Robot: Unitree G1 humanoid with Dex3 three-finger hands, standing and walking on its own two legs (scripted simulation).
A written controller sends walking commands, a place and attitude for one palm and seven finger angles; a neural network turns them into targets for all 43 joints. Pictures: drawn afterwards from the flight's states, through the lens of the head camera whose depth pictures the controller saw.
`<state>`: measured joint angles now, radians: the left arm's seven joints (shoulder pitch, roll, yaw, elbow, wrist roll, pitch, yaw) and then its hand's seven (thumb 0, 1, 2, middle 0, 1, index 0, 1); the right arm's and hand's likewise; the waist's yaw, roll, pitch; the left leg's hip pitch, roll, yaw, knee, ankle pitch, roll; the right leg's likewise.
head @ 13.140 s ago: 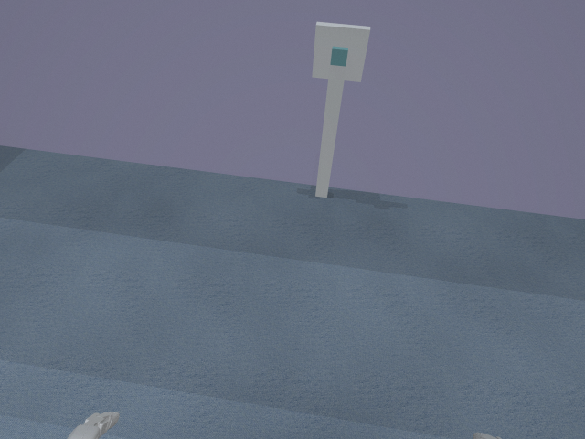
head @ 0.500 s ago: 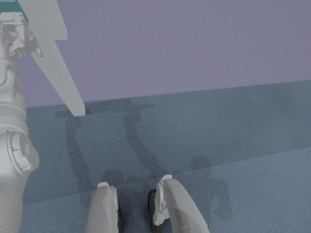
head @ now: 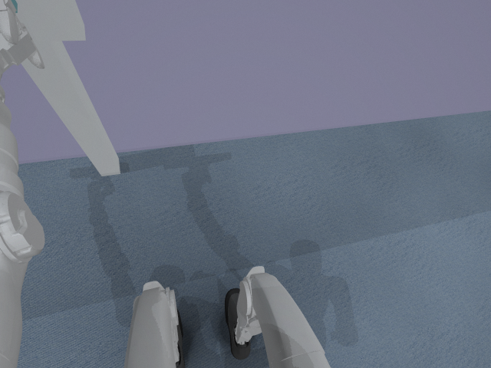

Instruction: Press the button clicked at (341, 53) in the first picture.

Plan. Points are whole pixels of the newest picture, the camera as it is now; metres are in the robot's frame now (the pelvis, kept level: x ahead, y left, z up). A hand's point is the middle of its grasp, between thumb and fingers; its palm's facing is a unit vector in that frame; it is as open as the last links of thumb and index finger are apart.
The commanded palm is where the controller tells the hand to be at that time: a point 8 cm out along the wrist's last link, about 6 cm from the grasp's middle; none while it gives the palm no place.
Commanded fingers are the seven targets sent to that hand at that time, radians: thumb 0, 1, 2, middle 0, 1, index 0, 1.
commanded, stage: pull the fist back off the button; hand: left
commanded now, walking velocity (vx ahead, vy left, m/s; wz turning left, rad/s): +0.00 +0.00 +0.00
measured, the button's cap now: out of the picture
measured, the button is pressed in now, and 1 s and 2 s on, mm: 7 0 0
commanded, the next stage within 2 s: draw the hand back to the body in 0.84 s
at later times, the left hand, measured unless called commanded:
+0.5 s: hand (26, 71) +0.53 +0.23 +0.05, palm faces +0.12 -0.99 -0.02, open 3.2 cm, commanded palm +0.49 +0.26 +0.07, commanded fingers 0.00 0.90 0.90 -1.30 -1.50 -1.30 -1.50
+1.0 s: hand (38, 99) +0.48 +0.21 +0.06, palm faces +0.13 -0.99 -0.04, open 3.1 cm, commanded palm +0.44 +0.25 +0.08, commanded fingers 0.00 0.90 0.90 -1.30 -1.50 -1.30 -1.50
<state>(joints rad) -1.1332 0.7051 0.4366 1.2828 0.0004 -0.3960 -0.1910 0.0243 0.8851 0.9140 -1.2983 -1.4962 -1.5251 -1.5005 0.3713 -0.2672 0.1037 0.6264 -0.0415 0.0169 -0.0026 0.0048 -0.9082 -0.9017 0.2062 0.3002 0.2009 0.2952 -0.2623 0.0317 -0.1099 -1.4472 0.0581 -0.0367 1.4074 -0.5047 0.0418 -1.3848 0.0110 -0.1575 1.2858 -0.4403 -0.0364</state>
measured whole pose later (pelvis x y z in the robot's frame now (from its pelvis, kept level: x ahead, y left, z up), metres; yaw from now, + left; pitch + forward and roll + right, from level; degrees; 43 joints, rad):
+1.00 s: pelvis +0.06 +0.00 +0.04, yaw +2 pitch +25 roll -3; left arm -0.53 0.32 0.30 0.80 -0.14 -0.51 -0.13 0.02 0.90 0.90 -1.30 -1.50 -1.30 -1.50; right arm 0.21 -0.23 0.02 0.61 0.00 0.04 0.00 0.01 -0.91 -0.90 0.20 0.30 0.20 0.30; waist -0.09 0.02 -0.14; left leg -1.13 0.03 0.01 1.26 -0.57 0.04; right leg -1.11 0.00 -0.10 1.19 -0.52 -0.02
